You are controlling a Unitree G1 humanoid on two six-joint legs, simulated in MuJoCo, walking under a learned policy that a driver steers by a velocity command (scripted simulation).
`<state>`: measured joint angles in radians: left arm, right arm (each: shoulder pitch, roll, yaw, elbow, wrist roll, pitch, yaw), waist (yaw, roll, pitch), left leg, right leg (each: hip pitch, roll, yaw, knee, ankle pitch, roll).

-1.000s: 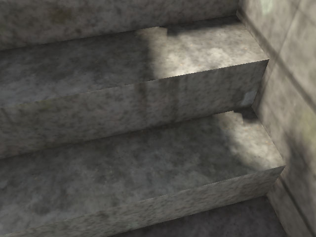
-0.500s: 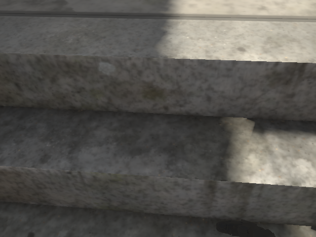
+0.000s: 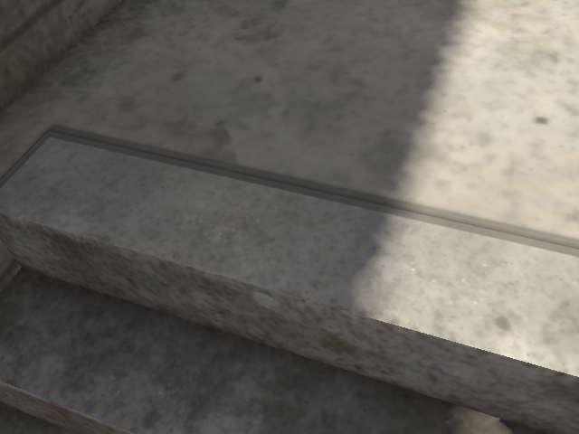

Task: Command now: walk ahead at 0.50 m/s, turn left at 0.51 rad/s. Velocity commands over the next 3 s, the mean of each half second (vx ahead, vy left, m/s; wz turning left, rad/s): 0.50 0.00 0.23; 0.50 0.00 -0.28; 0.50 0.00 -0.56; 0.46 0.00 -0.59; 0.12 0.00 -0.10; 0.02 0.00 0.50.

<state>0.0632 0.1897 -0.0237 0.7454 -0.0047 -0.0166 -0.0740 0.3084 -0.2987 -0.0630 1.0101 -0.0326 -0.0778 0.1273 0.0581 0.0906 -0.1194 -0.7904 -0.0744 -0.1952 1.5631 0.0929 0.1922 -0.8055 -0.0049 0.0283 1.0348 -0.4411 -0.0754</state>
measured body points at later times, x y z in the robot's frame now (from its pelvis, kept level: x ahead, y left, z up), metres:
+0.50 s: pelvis +0.19 +0.09 +0.06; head +0.18 +0.09 +0.51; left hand +0.18 +0.32 -0.08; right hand +0.46 -0.06 +0.00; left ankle +0.21 +0.26 -0.64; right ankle +0.09 -0.15 -0.65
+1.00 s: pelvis +0.35 +0.14 +0.20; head +0.34 +0.13 +0.65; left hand +0.45 +0.39 +0.08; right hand +0.46 -0.12 +0.06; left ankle +0.27 +0.29 -0.40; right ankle +0.35 +0.07 -0.45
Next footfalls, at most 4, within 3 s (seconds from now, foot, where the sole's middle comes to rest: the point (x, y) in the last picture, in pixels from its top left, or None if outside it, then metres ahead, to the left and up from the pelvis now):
0.50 left None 0.24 0.27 -0.70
0.88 right None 0.39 0.08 -0.49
1.32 left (206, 212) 0.73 0.25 -0.28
1.92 right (399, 155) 0.88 -0.12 -0.28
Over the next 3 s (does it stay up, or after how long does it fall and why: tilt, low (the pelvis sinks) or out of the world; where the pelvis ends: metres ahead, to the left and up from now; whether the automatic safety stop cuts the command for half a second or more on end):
stays up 0.93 -0.07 0.50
